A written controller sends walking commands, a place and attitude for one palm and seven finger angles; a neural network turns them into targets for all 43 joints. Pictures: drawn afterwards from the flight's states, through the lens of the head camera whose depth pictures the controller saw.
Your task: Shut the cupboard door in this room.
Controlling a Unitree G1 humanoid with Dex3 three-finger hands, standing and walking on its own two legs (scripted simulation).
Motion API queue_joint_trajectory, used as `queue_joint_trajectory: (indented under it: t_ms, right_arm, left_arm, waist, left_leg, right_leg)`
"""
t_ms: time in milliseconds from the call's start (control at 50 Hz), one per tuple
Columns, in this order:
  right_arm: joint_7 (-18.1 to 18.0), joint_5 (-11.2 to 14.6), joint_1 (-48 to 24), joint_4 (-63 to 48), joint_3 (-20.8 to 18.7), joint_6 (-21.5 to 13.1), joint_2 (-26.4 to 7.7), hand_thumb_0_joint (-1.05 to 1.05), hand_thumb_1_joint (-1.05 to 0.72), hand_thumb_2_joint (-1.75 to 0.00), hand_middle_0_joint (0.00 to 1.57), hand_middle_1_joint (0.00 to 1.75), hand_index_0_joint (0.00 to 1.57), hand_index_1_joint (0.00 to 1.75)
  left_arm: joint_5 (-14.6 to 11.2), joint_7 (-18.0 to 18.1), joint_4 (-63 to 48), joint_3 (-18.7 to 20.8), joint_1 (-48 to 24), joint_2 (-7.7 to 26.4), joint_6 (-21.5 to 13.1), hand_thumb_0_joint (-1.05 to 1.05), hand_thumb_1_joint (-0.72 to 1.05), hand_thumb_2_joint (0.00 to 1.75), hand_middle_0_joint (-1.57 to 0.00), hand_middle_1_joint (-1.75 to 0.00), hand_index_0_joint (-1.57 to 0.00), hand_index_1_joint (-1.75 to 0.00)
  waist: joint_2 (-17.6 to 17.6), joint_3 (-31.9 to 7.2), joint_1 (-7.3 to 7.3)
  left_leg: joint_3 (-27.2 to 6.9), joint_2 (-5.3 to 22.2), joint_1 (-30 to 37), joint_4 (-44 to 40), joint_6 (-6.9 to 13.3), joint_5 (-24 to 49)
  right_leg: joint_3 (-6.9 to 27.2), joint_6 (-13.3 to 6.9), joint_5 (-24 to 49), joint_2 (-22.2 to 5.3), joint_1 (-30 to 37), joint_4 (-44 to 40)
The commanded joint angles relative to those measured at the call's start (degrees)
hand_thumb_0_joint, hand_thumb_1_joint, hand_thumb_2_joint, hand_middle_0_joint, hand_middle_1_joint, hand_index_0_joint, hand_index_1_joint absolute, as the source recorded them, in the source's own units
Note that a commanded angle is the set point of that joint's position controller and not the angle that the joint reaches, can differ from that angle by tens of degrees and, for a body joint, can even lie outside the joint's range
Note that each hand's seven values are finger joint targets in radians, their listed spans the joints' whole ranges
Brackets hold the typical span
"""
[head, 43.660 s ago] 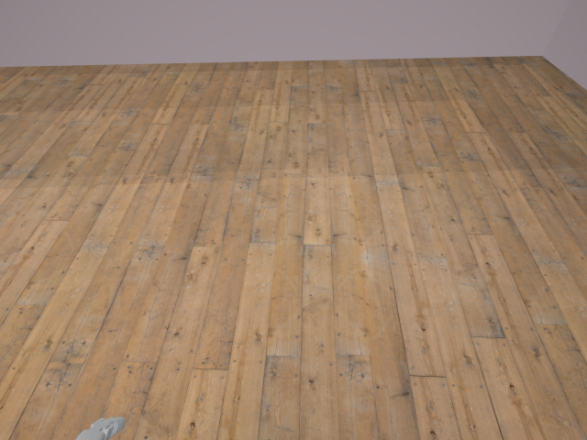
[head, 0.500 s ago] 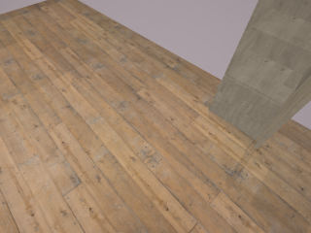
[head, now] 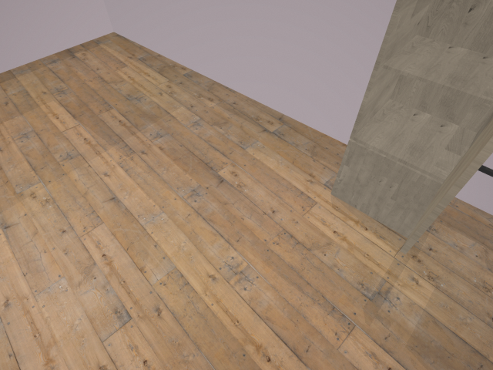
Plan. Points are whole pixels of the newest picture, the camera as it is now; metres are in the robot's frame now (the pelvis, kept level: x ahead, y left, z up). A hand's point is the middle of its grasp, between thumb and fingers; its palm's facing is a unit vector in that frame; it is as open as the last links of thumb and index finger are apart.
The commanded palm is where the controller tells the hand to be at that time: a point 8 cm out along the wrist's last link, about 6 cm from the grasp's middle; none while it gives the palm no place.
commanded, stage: stand and wait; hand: left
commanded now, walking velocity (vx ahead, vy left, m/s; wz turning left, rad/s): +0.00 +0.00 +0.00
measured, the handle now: out of the picture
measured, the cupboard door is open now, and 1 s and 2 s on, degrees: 88 88 88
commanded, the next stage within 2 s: turn or walk to find it in 0.26 s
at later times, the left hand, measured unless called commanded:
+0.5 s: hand out of the picture +0.00 +0.18 -0.18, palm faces +0.06 -0.98 -0.19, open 7.3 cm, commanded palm none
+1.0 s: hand out of the picture +0.03 +0.20 -0.17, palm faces -0.04 -0.97 -0.22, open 7.3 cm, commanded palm none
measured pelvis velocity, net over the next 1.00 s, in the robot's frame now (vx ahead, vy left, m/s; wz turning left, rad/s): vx -0.01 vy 0.01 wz -0.06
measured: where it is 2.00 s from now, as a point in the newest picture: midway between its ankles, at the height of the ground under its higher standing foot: outside the picture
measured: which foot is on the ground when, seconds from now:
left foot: down 0.00-1.00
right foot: down 0.00-1.00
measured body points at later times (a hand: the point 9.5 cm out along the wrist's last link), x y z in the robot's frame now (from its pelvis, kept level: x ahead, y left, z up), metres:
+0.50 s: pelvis +0.00 +0.01 +0.00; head +0.01 +0.00 +0.45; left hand +0.00 +0.23 -0.16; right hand +0.00 -0.21 -0.16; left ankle -0.03 +0.14 -0.74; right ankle -0.01 -0.10 -0.74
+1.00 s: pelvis -0.01 +0.01 +0.00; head +0.01 +0.00 +0.45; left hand +0.03 +0.25 -0.15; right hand -0.02 -0.22 -0.17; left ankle -0.03 +0.14 -0.74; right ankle -0.01 -0.10 -0.74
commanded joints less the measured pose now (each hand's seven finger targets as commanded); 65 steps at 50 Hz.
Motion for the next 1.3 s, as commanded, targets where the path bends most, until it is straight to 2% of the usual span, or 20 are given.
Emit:
queue_joint_trajectory:
  t_ms: [0, 160, 240, 320, 420, 560, 620, 680, 760, 800, 820, 840, 880, 920, 960, 1000, 1040, 1120, 1200, 1280]
  right_arm:
    - [-0.5, 0.2, 2.2, -1.6, -0.6, -1.2, -4.2, 0.00, -0.90, -0.90, 0.20, 0.30, 0.20, 0.30]
    - [-0.8, 0.3, 3.8, -0.5, -0.5, -1.0, -3.5, 0.00, -0.90, -0.90, 0.20, 0.30, 0.20, 0.30]
    - [-0.9, 0.3, 4.6, -0.4, -0.5, -1.1, -3.5, 0.00, -0.90, -0.90, 0.20, 0.30, 0.20, 0.30]
    - [-0.7, 0.4, 3.7, -1.1, -0.7, -0.4, -3.2, 0.00, -0.90, -0.90, 0.20, 0.30, 0.20, 0.30]
    - [-0.7, 0.3, 3.8, -1.8, -0.9, -0.4, -3.0, 0.00, -0.90, -0.90, 0.20, 0.30, 0.20, 0.30]
    - [-0.8, 0.4, 3.3, -1.6, -0.9, -1.2, -3.9, 0.00, -0.90, -0.90, 0.20, 0.30, 0.20, 0.30]
    - [-1.2, 0.4, 3.5, -1.5, -1.1, -1.1, -3.7, 0.00, -0.90, -0.90, 0.20, 0.30, 0.20, 0.30]
    - [-1.5, 0.3, 3.1, -2.3, -1.6, -0.5, -4.5, 0.00, -0.90, -0.90, 0.20, 0.30, 0.20, 0.30]
    - [-1.7, 0.1, 1.6, -4.2, -2.7, -0.2, -6.4, 0.00, -0.90, -0.90, 0.20, 0.30, 0.20, 0.30]
    - [-1.6, 0.0, 0.9, -4.7, -2.8, -0.5, -6.5, 0.00, -0.90, -0.90, 0.20, 0.30, 0.20, 0.30]
    - [-1.5, 0.1, 0.7, -5.0, -2.8, -0.6, -6.4, 0.00, -0.90, -0.90, 0.20, 0.30, 0.20, 0.30]
    - [-1.5, 0.0, 0.5, -5.1, -2.7, -0.7, -6.1, 0.00, -0.90, -0.90, 0.20, 0.30, 0.20, 0.30]
    - [-1.2, 0.2, 1.1, -4.6, -2.0, -1.4, -4.8, 0.00, -0.90, -0.90, 0.20, 0.30, 0.20, 0.30]
    - [-0.9, 0.4, 0.5, -4.6, -2.4, -1.9, -8.1, 0.00, -0.90, -0.90, 0.20, 0.30, 0.20, 0.30]
    - [-0.7, 0.3, 0.5, -4.1, -2.3, -2.2, -8.1, 0.00, -0.90, -0.90, 0.20, 0.30, 0.20, 0.30]
    - [-0.5, 0.3, 1.3, -3.7, -1.7, -1.7, -5.6, 0.00, -0.90, -0.90, 0.20, 0.30, 0.20, 0.30]
    - [-0.3, 0.2, 1.8, -3.6, -1.3, -0.9, -4.0, 0.00, -0.90, -0.90, 0.20, 0.30, 0.20, 0.30]
    - [0.1, 0.0, 1.6, -4.8, -1.7, 0.1, -4.9, 0.00, -0.90, -0.90, 0.20, 0.30, 0.20, 0.30]
    - [0.3, -0.1, 0.8, -6.6, -2.2, 0.6, -6.0, 0.00, -0.90, -0.90, 0.20, 0.30, 0.20, 0.30]
    - [0.5, -0.2, 0.1, -8.7, -2.8, 1.0, -6.4, 0.00, -0.90, -0.90, 0.20, 0.30, 0.20, 0.30]
  left_arm:
    - [-0.2, 0.6, -1.2, 1.2, 3.6, 6.9, -0.8, 0.00, 0.90, 0.90, -0.20, -0.30, -0.20, -0.30]
    - [-0.1, 0.7, -0.2, 0.9, 4.4, 5.9, -0.6, 0.00, 0.90, 0.90, -0.20, -0.30, -0.20, -0.30]
    - [-0.1, 0.8, 0.0, 0.8, 4.9, 5.4, -0.7, 0.00, 0.90, 0.90, -0.20, -0.30, -0.20, -0.30]
    - [0.0, 1.0, -0.3, 1.3, 5.2, 5.5, -0.1, 0.00, 0.90, 0.90, -0.20, -0.30, -0.20, -0.30]
    - [0.2, 0.9, -0.6, 1.4, 5.4, 4.9, 0.1, 0.00, 0.90, 0.90, -0.20, -0.30, -0.20, -0.30]
    - [0.3, 0.8, -0.1, 0.9, 5.9, 5.0, -0.5, 0.00, 0.90, 0.90, -0.20, -0.30, -0.20, -0.30]
    - [0.3, 0.7, 0.0, 1.2, 5.5, 4.7, 0.0, 0.00, 0.90, 0.90, -0.20, -0.30, -0.20, -0.30]
    - [0.4, 0.3, -0.8, 2.1, 4.5, 5.5, 0.8, 0.00, 0.90, 0.90, -0.20, -0.30, -0.20, -0.30]
    - [0.7, -0.3, -2.7, 3.0, 3.5, 5.3, 1.6, 0.00, 0.90, 0.90, -0.20, -0.30, -0.20, -0.30]
    - [0.8, -0.4, -2.8, 2.9, 4.1, 4.7, 1.5, 0.00, 0.90, 0.90, -0.20, -0.30, -0.20, -0.30]
    - [0.8, -0.4, -2.7, 2.9, 4.4, 4.6, 1.4, 0.00, 0.90, 0.90, -0.20, -0.30, -0.20, -0.30]
    - [0.9, -0.4, -2.7, 2.8, 4.7, 4.7, 1.2, 0.00, 0.90, 0.90, -0.20, -0.30, -0.20, -0.30]
    - [0.8, -0.1, -1.9, 2.4, 5.5, 5.8, 0.1, 0.00, 0.90, 0.90, -0.20, -0.30, -0.20, -0.30]
    - [0.6, 0.0, -2.3, 2.9, 3.2, 10.3, -1.1, 0.00, 0.90, 0.90, -0.20, -0.30, -0.20, -0.30]
    - [0.5, 0.1, -2.8, 3.1, 2.1, 10.6, -1.3, 0.00, 0.90, 0.90, -0.20, -0.30, -0.20, -0.30]
    - [0.3, 0.4, -2.6, 2.7, 2.7, 8.7, -0.8, 0.00, 0.90, 0.90, -0.20, -0.30, -0.20, -0.30]
    - [0.2, 0.7, -2.6, 2.3, 3.3, 7.6, -0.1, 0.00, 0.90, 0.90, -0.20, -0.30, -0.20, -0.30]
    - [0.4, 0.7, -4.2, 3.1, 1.5, 9.0, 0.8, 0.00, 0.90, 0.90, -0.20, -0.30, -0.20, -0.30]
    - [0.5, 0.5, -6.1, 3.7, 0.5, 9.8, 1.2, 0.00, 0.90, 0.90, -0.20, -0.30, -0.20, -0.30]
    - [0.7, 0.4, -7.7, 4.4, 0.3, 10.7, 1.5, 0.00, 0.90, 0.90, -0.20, -0.30, -0.20, -0.30]
  waist:
    - [1.2, -2.9, 1.12]
    - [-0.9, 0.6, 0.92]
    - [-1.3, 0.5, 0.66]
    - [-0.9, 2.8, 0.91]
    - [-1.1, 1.6, 0.70]
    - [0.2, 1.4, 0.74]
    - [1.0, 2.0, 0.52]
    - [1.1, 3.3, 0.35]
    - [3.6, 2.5, 0.54]
    - [4.1, 1.2, 1.05]
    - [2.8, 0.5, 1.26]
    - [2.4, 0.0, 1.35]
    - [-2.3, -2.3, 1.33]
    - [-4.5, -3.0, 0.71]
    - [-3.4, -3.2, 0.71]
    - [-2.6, -2.7, 0.79]
    - [-2.0, -0.3, 1.04]
    - [-1.2, 2.0, 1.10]
    - [-0.8, 1.5, 1.10]
    - [-3.8, -0.5, 1.06]
  left_leg:
    - [-2.3, 4.3, 0.1, -3.3, 1.0, 15.8]
    - [-2.0, 4.2, -0.3, -4.6, 1.1, 11.7]
    - [-2.2, 4.4, -0.1, -4.9, 1.3, 11.8]
    - [-2.6, 3.9, -3.0, -3.3, 1.4, 10.4]
    - [-3.4, 3.8, -2.6, -2.3, 1.8, 9.8]
    - [-3.6, 4.1, -1.2, -4.0, 2.1, 11.0]
    - [-2.4, 4.7, -0.4, -3.0, 1.9, 11.2]
    - [-1.4, 5.6, -1.2, -2.2, 2.0, 8.0]
    - [-3.8, 8.8, -2.6, -3.9, 3.8, 2.6]
    - [-4.1, 9.1, -3.7, -4.3, 4.3, 2.2]
    - [-4.0, 8.9, -4.4, -4.1, 4.3, 1.3]
    - [-3.1, 8.2, -4.8, -3.3, 4.0, 1.7]
    - [-1.0, 5.1, -4.2, -1.1, 2.9, 4.1]
    - [-1.3, 3.9, -2.0, -1.7, 2.7, 5.4]
    - [-1.8, 4.1, -1.7, -2.0, 2.6, 9.3]
    - [-1.8, 4.1, -2.6, -1.2, 2.2, 11.7]
    - [-2.0, 3.7, -4.8, -0.7, 1.9, 10.2]
    - [-3.6, 3.3, -8.7, 0.8, 2.0, 7.6]
    - [-5.5, 3.1, -10.8, 2.5, 2.6, 6.7]
    - [-5.0, 1.9, -12.2, 7.2, 2.5, 4.9]
  right_leg:
    - [5.2, 0.0, 18.2, -6.5, 4.8, -5.6]
    - [5.3, -0.1, 14.4, -6.0, 3.2, -7.7]
    - [5.4, -0.1, 13.8, -5.7, 3.3, -7.8]
    - [4.1, 0.4, 10.0, -6.3, 1.7, -6.2]
    - [4.1, 0.5, 6.9, -6.3, 0.1, -5.9]
    - [4.8, 0.4, 9.2, -5.6, 0.8, -6.9]
    - [6.1, 0.1, 12.0, -5.1, -0.3, -6.2]
    - [7.3, -0.2, 11.6, -4.6, -2.9, -4.3]
    - [6.7, 0.1, 8.1, -2.3, -5.6, 0.4]
    - [6.4, 0.4, 8.5, -1.9, -4.3, 1.7]
    - [6.7, 0.2, 8.4, -2.0, -3.3, 1.6]
    - [7.5, 0.1, 9.8, -2.4, -2.6, 1.0]
    - [9.8, -0.6, 13.0, -4.7, 0.3, -2.5]
    - [10.3, -1.7, 12.3, -6.0, 0.7, -4.8]
    - [8.9, -1.5, 14.8, -6.2, 1.6, -3.7]
    - [7.4, -0.8, 16.2, -6.7, 2.1, -2.6]
    - [6.6, -0.3, 12.5, -7.1, 0.8, -2.6]
    - [5.4, -0.2, 5.7, -8.0, -1.1, -2.6]
    - [4.3, -0.1, 1.6, -8.8, -2.2, -2.0]
    - [4.8, -1.4, -0.9, -11.7, -2.3, -3.2]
